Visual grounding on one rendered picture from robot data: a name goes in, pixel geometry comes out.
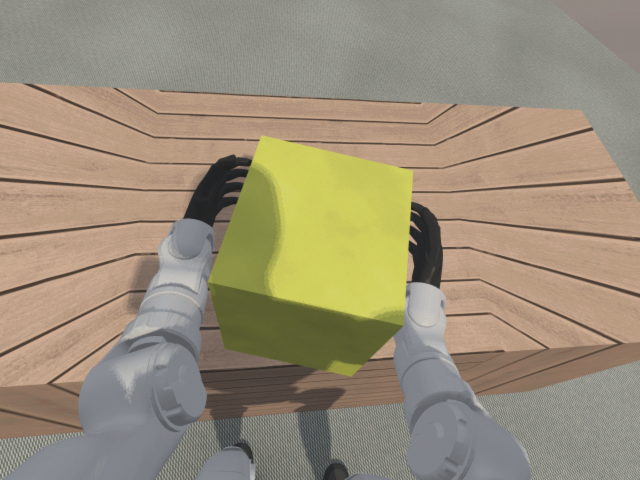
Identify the left robot upper arm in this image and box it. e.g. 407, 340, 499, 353
2, 342, 207, 480

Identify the robot left forearm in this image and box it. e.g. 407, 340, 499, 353
78, 219, 215, 433

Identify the right robot hand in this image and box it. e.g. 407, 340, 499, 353
408, 202, 443, 289

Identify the left robot hand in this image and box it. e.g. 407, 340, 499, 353
183, 155, 252, 227

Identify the carton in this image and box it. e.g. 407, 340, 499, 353
208, 135, 413, 376

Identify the robot right forearm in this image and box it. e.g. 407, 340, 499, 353
393, 282, 502, 435

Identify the right robot upper arm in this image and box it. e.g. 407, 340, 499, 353
406, 402, 531, 480

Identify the pedestal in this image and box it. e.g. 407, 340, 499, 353
0, 82, 640, 439

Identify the robot left thigh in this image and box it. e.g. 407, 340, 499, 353
195, 450, 256, 480

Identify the robot left shin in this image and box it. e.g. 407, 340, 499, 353
222, 446, 249, 459

